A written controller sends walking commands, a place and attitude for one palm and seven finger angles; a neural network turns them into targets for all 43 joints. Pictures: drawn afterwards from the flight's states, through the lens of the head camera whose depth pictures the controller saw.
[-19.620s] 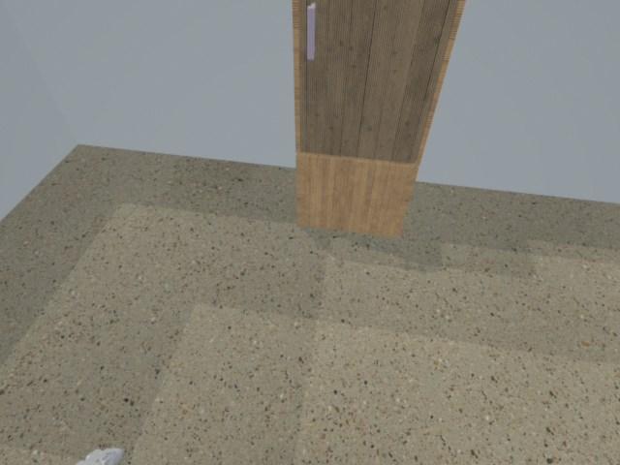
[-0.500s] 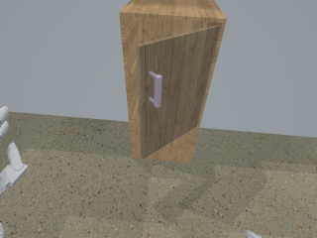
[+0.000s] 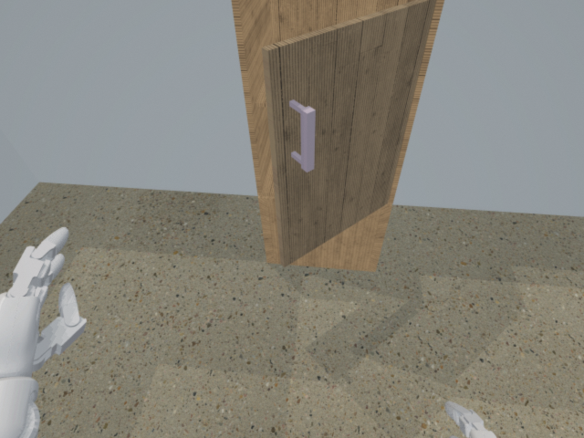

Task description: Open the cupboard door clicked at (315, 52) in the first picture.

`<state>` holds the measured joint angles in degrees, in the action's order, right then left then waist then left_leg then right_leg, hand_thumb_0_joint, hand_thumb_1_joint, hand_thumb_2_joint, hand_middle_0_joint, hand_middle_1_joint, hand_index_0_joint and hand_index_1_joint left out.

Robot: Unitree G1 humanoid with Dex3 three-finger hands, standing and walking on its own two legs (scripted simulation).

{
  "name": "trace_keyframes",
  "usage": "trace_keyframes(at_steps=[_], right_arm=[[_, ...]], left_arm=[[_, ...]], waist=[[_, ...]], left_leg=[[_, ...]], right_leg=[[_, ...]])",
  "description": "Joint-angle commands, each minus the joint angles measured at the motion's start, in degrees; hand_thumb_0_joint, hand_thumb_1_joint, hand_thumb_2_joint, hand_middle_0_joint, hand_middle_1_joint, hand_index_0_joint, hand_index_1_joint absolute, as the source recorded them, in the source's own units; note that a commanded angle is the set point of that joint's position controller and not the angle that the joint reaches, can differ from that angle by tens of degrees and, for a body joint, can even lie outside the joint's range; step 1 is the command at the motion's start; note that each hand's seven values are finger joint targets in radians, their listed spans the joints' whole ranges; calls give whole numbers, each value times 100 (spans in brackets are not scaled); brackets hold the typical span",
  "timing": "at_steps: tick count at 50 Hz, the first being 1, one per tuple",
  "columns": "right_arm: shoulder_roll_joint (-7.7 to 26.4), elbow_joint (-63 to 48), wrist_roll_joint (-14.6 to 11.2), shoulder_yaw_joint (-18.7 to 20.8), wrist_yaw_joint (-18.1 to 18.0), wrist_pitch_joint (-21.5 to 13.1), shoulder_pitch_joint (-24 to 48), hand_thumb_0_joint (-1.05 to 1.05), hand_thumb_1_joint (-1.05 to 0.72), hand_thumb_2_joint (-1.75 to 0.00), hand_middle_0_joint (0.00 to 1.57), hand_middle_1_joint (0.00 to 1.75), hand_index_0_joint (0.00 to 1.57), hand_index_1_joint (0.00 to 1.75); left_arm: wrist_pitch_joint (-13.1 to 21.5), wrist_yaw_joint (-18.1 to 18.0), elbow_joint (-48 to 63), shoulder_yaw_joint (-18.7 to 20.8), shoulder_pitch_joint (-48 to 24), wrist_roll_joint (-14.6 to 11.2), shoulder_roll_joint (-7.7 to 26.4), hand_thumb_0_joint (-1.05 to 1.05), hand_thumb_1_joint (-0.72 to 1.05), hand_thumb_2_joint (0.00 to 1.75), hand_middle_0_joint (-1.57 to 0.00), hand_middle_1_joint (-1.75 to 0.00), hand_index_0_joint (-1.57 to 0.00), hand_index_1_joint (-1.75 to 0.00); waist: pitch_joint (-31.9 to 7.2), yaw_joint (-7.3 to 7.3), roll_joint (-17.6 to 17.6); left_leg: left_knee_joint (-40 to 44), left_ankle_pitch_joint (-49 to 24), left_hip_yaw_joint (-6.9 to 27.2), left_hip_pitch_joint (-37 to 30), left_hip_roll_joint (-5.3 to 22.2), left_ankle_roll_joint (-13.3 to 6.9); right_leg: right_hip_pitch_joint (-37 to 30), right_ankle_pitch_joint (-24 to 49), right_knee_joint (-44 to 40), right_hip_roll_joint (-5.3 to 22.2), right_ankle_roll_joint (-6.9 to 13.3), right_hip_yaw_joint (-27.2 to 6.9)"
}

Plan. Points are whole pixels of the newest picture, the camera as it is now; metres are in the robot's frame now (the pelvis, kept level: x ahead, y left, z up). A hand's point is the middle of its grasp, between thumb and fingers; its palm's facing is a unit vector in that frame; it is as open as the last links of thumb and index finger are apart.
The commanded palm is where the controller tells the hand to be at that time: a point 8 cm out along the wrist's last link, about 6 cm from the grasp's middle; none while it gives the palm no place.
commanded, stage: let the arm hang, fingers relaxed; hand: left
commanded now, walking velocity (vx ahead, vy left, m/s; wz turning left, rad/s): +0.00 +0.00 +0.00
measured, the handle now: (301, 136) +0.62 +0.02 +0.09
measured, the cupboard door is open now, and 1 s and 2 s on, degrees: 43 43 43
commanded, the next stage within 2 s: look to check the result in 1.04 s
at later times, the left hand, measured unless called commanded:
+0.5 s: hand out of the picture -0.04 +0.20 -0.16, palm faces +0.03 -0.97 -0.25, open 7.2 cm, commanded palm none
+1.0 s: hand out of the picture -0.01 +0.18 -0.16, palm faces +0.04 -0.98 -0.19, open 7.3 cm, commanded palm none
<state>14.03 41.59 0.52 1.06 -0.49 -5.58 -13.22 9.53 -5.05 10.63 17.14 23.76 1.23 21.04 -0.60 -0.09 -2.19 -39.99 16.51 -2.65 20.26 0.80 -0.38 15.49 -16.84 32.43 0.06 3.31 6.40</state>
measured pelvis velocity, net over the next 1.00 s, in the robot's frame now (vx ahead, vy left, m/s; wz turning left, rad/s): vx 0.00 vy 0.02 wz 0.00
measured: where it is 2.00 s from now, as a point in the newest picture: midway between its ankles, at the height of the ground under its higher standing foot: outside the picture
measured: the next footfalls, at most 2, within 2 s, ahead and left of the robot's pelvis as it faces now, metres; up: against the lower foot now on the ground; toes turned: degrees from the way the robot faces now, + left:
none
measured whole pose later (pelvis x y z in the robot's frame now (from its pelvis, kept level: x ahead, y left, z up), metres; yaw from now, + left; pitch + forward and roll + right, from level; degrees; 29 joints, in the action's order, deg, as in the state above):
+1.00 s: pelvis +0.00 +0.02 +0.01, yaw +0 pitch -1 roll +0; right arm 6.1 65.8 1.4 -0.4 -1.8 0.6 -18.2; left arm 0.2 -1.9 -66.1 1.0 16.0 0.7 6.9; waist 1.8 -0.8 -0.9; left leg -23.6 11.1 -3.1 11.1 -0.4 -1.3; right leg 10.6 -12.7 24.5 0.8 1.8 6.0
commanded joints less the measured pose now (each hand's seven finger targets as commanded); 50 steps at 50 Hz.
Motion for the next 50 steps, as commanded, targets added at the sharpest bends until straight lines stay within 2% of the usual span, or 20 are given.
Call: trace_keyframes(at_steps=[1,2,3,5,6,8,9,10,11,12,13,14,18,23,27,33,35,43,47,50], right_arm=[[772,-177,156,158,114,308,81,0,-90,-90,20,30,20,30],[883,-216,201,127,68,336,247,0,-90,-90,20,30,20,30],[903,-227,227,89,11,338,309,0,-90,-90,20,30,20,30],[785,71,220,36,-20,364,419,0,-90,-90,20,30,20,30],[694,252,194,4,-35,397,433,0,-90,-90,20,30,20,30],[453,610,115,-48,-59,464,286,0,-90,-90,20,30,20,30],[414,762,94,-54,-66,494,185,0,-90,-90,20,30,20,30],[330,946,85,-70,-73,503,138,0,-90,-90,20,30,20,30],[279,1090,79,-86,-88,515,147,0,-90,-90,20,30,20,30],[188,1177,114,-41,-103,526,131,0,-90,-90,20,30,20,30],[150,1285,104,-57,-103,556,133,0,-90,-90,20,30,20,30],[171,1360,89,-45,-108,584,47,0,-90,-90,20,30,20,30],[131,1769,85,-36,-112,618,-235,0,-90,-90,20,30,20,30],[83,2081,65,-71,-130,586,-480,0,-90,-90,20,30,20,30],[-14,2239,66,-87,-136,584,-614,0,-90,-90,20,30,20,30],[-149,2372,78,-99,-143,589,-771,0,-90,-90,20,30,20,30],[-196,2386,79,-96,-142,589,-834,0,-90,-90,20,30,20,30],[-305,2370,88,-72,-164,554,-902,0,-90,-90,20,30,20,30],[-316,2340,80,-53,-167,542,-897,0,-90,-90,20,30,20,30],[-313,2331,71,-45,-164,541,-905,0,-90,-90,20,30,20,30]], left_arm=[[-971,466,-2651,-1184,-98,86,-469,0,90,90,-20,-30,-20,-30],[-968,465,-2892,-1215,-207,102,-476,0,90,90,-20,-30,-20,-30],[-959,474,-3161,-1216,-420,89,-415,0,90,90,-20,-30,-20,-30],[-970,461,-3979,-1253,-727,56,-216,0,90,90,-20,-30,-20,-30],[-944,445,-4423,-1268,-742,43,-126,0,90,90,-20,-30,-20,-30],[-877,415,-5217,-1360,-810,1,-60,0,90,90,-20,-30,-20,-30],[-857,400,-5509,-1407,-880,-12,-55,0,90,90,-20,-30,-20,-30],[-852,399,-5796,-1450,-903,-37,-133,0,90,90,-20,-30,-20,-30],[-857,389,-6042,-1483,-868,-57,-213,0,90,90,-20,-30,-20,-30],[-865,366,-6179,-1391,-770,-29,-428,0,90,90,-20,-30,-20,-30],[-883,364,-6369,-1431,-751,-44,-382,0,90,90,-20,-30,-20,-30],[-885,358,-6504,-1447,-731,-42,-386,0,90,90,-20,-30,-20,-30],[-889,370,-7005,-1532,-744,-60,-449,0,90,90,-20,-30,-20,-30],[-873,348,-7401,-1572,-591,-80,-487,0,90,90,-20,-30,-20,-30],[-877,323,-7555,-1580,-486,-84,-555,0,90,90,-20,-30,-20,-30],[-903,298,-7627,-1571,-379,-88,-651,0,90,90,-20,-30,-20,-30],[-907,290,-7624,-1558,-375,-80,-688,0,90,90,-20,-30,-20,-30],[-897,278,-7581,-1524,-318,-77,-833,0,90,90,-20,-30,-20,-30],[-890,280,-7574,-1520,-296,-70,-852,0,90,90,-20,-30,-20,-30],[-876,279,-7548,-1508,-301,-65,-842,0,90,90,-20,-30,-20,-30]], waist=[[-257,-4,478],[-292,84,639],[-211,105,687],[-248,125,196],[-363,144,258],[-480,17,395],[-462,-39,291],[-488,-70,-55],[-388,-56,-300],[-312,-23,-699],[-140,-7,-744],[-43,-11,-487],[299,-55,83],[259,-37,224],[434,-20,393],[599,-11,215],[665,-14,333],[646,-5,59],[640,-1,90],[598,-19,246]], left_leg=[[1006,-1751,1421,-227,1059,-631],[1169,-1675,1719,146,1236,-804],[1205,-2284,1699,303,1119,-798],[1365,-2322,1192,235,782,-491],[1278,-2177,927,62,613,-346],[1135,-1676,477,-516,315,-91],[1200,-1514,436,-764,296,-43],[1342,-1467,451,-906,335,-44],[1488,-1382,490,-956,385,-59],[1603,-1214,529,-869,428,-103],[1696,-986,553,-756,431,-107],[1729,-846,573,-753,458,-107],[1981,-435,571,-753,457,-113],[2088,-607,553,-875,477,-138],[2117,-641,519,-829,455,-137],[2178,-380,511,-682,424,-139],[2166,-349,510,-609,412,-139],[2218,-343,554,-533,437,-148],[2220,-389,574,-551,445,-161],[2176,-483,555,-600,440,-159]], right_leg=[[602,17,539,431,-201,-381],[207,-298,553,273,-252,-417],[-100,453,467,265,-280,-454],[-587,1057,119,422,-232,-647],[-786,1449,-179,547,-165,-834],[-742,2082,-621,909,54,-1100],[-655,2037,-749,946,110,-1083],[-635,1839,-820,906,90,-1016],[-605,1530,-923,805,35,-974],[-665,1259,-1060,752,2,-888],[-661,1007,-1169,714,-8,-867],[-650,812,-1313,694,-17,-818],[-444,171,-1626,702,-3,-798],[-523,241,-1633,705,-6,-757],[-457,197,-1621,696,-17,-734],[-345,-51,-1589,692,-15,-760],[-325,-115,-1565,687,-25,-733],[-367,164,-1409,646,-37,-702],[-383,265,-1388,648,-46,-691],[-399,303,-1399,659,-51,-692]])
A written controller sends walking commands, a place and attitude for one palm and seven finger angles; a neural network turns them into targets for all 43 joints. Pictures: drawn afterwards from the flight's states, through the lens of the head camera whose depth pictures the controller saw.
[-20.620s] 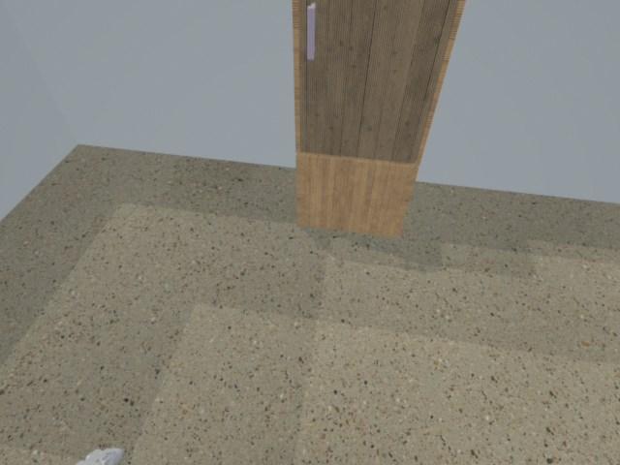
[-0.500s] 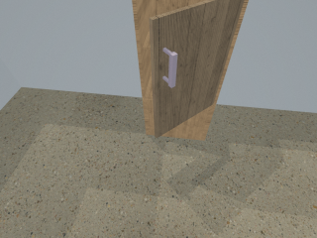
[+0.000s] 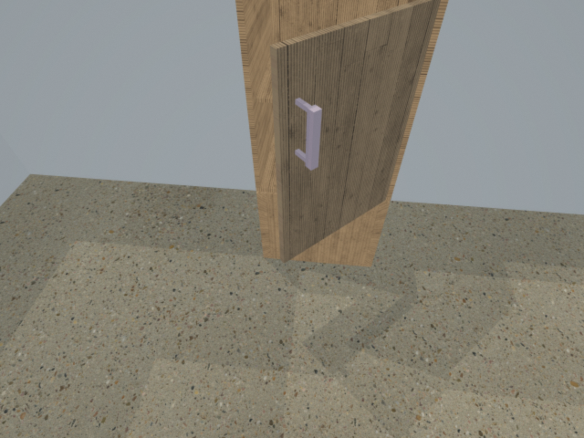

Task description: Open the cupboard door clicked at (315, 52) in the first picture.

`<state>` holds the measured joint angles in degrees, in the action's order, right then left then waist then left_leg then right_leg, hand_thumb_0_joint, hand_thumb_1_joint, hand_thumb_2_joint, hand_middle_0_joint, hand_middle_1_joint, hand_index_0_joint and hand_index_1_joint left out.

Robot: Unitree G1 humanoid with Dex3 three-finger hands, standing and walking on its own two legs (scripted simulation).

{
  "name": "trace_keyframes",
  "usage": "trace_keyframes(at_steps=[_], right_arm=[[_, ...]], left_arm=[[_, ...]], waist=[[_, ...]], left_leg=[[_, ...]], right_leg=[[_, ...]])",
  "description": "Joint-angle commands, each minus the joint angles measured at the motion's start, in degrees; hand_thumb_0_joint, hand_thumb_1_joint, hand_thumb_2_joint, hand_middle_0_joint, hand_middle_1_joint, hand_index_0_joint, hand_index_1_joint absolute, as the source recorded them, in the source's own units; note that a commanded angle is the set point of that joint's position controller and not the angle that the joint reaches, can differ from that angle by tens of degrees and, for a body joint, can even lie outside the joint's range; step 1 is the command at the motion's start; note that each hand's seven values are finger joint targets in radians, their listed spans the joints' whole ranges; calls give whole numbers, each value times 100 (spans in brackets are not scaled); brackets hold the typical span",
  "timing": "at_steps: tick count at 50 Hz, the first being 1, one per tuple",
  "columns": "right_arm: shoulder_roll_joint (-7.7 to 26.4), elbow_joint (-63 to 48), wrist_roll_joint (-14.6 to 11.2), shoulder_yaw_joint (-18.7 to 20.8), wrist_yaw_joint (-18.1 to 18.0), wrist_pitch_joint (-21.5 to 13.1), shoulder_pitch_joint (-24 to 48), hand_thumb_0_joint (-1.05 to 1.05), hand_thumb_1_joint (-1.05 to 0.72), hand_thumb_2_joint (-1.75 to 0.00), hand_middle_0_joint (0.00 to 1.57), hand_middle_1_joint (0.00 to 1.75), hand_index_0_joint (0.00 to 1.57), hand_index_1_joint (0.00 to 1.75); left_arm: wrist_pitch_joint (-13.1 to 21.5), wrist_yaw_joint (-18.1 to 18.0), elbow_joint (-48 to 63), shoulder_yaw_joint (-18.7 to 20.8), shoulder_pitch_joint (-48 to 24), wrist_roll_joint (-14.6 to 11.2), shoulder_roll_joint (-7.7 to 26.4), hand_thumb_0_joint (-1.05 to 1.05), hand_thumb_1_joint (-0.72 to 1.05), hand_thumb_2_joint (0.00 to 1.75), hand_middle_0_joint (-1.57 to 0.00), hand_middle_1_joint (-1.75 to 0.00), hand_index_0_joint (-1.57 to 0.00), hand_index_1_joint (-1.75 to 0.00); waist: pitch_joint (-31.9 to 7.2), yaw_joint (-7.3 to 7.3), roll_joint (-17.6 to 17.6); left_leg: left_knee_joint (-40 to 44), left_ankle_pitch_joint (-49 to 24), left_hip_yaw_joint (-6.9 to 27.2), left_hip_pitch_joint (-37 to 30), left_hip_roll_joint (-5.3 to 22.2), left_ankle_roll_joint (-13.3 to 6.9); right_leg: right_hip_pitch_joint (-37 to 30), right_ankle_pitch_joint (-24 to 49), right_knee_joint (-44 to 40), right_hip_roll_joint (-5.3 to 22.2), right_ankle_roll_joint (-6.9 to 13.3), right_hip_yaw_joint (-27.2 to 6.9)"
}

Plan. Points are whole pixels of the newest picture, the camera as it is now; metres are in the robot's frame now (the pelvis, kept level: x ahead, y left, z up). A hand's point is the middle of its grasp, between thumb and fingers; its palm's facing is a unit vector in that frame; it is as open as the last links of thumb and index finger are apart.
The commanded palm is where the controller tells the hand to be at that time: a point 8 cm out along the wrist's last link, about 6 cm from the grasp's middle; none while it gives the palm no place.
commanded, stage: let the arm hang, fingers relaxed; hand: left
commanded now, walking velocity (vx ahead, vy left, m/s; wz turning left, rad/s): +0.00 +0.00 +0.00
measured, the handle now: (306, 134) +0.63 +0.00 +0.08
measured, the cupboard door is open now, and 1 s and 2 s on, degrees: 43 43 43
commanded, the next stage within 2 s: look to check the result in 0.04 s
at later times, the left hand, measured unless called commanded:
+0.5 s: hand out of the picture +0.00 +0.17 -0.17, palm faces +0.04 -0.98 -0.19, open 7.4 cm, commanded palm none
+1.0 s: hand out of the picture +0.04 +0.18 -0.18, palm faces -0.04 -0.98 -0.21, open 7.4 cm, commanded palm none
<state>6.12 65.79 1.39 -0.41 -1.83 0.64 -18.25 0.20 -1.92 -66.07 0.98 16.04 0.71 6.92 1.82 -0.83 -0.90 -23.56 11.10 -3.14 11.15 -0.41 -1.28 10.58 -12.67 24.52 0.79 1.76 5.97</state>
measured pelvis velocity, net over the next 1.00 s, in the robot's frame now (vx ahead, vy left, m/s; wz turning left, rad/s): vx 0.02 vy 0.00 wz -0.10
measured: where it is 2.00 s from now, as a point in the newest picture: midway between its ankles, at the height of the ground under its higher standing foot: outside the picture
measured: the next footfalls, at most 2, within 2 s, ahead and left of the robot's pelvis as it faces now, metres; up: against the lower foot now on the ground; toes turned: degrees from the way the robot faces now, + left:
left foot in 1.68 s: +0.13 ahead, +0.11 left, +0.00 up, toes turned -28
right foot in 2.00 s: -0.01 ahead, -0.13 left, +0.00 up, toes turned -43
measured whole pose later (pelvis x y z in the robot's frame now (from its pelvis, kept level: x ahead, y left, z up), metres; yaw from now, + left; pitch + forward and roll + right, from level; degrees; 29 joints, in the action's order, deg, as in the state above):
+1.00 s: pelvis +0.02 +0.00 -0.01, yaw -5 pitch +0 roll +0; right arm 9.5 61.3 1.3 1.9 -2.6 1.7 -12.5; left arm -2.4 -0.5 -62.2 3.5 14.3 1.3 9.4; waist 4.2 0.1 -0.3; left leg -28.7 16.1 -8.0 12.7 1.7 -1.1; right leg 14.4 -15.7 30.1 -1.0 1.8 1.0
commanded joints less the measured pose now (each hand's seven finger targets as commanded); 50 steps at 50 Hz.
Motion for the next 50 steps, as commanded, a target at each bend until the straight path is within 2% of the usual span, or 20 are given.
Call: trace_keyframes(at_steps=[1,4,11,15,18,19,22,27,29,31,36,37,41,44,47,49,50], right_arm=[[491,-89,-15,106,-30,-87,-401,0,-90,-90,20,30,20,30],[511,-101,-25,113,-29,-80,-373,0,-90,-90,20,30,20,30],[588,-86,-21,104,-29,-82,-257,0,-90,-90,20,30,20,30],[612,-97,-26,98,-27,-91,-194,0,-90,-90,20,30,20,30],[676,-100,-23,101,-33,-107,-155,0,-90,-90,20,30,20,30],[674,-106,-38,95,-31,-106,-145,0,-90,-90,20,30,20,30],[707,-93,-30,97,-34,-125,-97,0,-90,-90,20,30,20,30],[758,-76,-29,95,-36,-134,-21,0,-90,-90,20,30,20,30],[789,-96,-41,99,-38,-130,1,0,-90,-90,20,30,20,30],[787,-68,-24,89,-36,-129,31,0,-90,-90,20,30,20,30],[863,-65,-29,97,-32,-140,91,0,-90,-90,20,30,20,30],[776,-56,-28,96,-40,-132,93,0,-90,-90,20,30,20,30],[817,-154,-26,209,-94,-25,30,0,-90,-90,20,30,20,30],[946,-390,-31,316,-116,34,126,0,-90,-90,20,30,20,30],[1064,-617,-15,400,-133,24,231,0,-90,-90,20,30,20,30],[1193,-744,-14,457,-144,15,250,0,-90,-90,20,30,20,30],[1284,-795,1,491,-152,7,215,0,-90,-90,20,30,20,30]], left_arm=[[65,-34,122,105,473,-18,570,0,90,90,-20,-30,-20,-30],[81,-41,127,104,505,-13,581,0,90,90,-20,-30,-20,-30],[80,-32,107,92,448,-18,618,0,90,90,-20,-30,-20,-30],[74,-26,93,91,446,-15,635,0,90,90,-20,-30,-20,-30],[87,-18,94,90,418,-18,660,0,90,90,-20,-30,-20,-30],[86,-22,105,94,428,-18,675,0,90,90,-20,-30,-20,-30],[104,-20,92,86,404,-22,680,0,90,90,-20,-30,-20,-30],[107,-19,108,88,321,-25,736,0,90,90,-20,-30,-20,-30],[107,-20,103,96,301,-20,756,0,90,90,-20,-30,-20,-30],[96,-17,99,84,276,-24,732,0,90,90,-20,-30,-20,-30],[115,-10,119,91,197,-23,829,0,90,90,-20,-30,-20,-30],[96,-12,115,88,248,-24,745,0,90,90,-20,-30,-20,-30],[-27,3,274,232,163,7,851,0,90,90,-20,-30,-20,-30],[-114,51,517,353,58,32,969,0,90,90,-20,-30,-20,-30],[-167,104,731,420,-29,49,995,0,90,90,-20,-30,-20,-30],[-179,131,868,440,-69,60,950,0,90,90,-20,-30,-20,-30],[-199,148,935,452,-138,71,935,0,90,90,-20,-30,-20,-30]], waist=[[300,55,89],[305,52,160],[367,31,0],[318,44,33],[257,45,-6],[278,62,116],[140,51,110],[155,61,-15],[200,66,118],[262,64,67],[169,64,128],[133,66,60],[172,26,197],[132,30,192],[40,27,-65],[-64,46,-272],[-62,18,-396]], left_leg=[[511,-22,603,264,557,-71],[456,-109,577,171,554,-71],[525,-109,597,146,580,-63],[555,-80,625,142,583,-71],[550,-249,631,78,593,-74],[542,-260,633,88,595,-81],[510,-517,636,-38,600,-81],[540,-640,654,-57,617,-77],[553,-622,656,-51,622,-84],[587,-569,667,-30,618,-74],[582,-686,653,-102,622,-70],[534,-732,583,-198,641,-58],[151,-513,298,-151,728,-21],[-40,-148,203,-22,824,-43],[0,-28,310,-63,1031,-128],[108,-26,487,-180,1304,-255],[281,41,703,-183,1528,-376]], right_leg=[[73,-76,-615,598,107,-661],[126,-70,-648,595,108,-655],[116,-18,-658,602,95,-661],[67,-19,-645,597,84,-654],[9,118,-638,603,80,-648],[-4,100,-639,593,75,-611],[-92,313,-630,632,77,-624],[-158,442,-633,627,73,-627],[-146,408,-652,612,67,-597],[-125,359,-657,621,63,-616],[-227,496,-675,640,68,-625],[-150,589,-670,647,67,-683],[120,947,-367,655,126,-881],[344,825,-159,613,185,-1039],[627,809,190,469,168,-1101],[827,683,570,251,95,-1007],[976,460,931,115,45,-914]])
